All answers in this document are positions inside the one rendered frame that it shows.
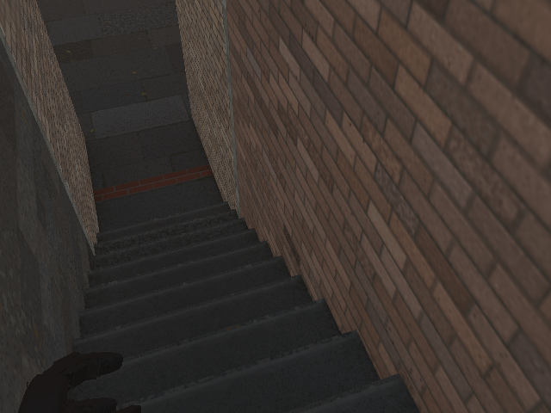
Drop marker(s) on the stairs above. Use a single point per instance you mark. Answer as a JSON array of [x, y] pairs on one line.
[[277, 386]]

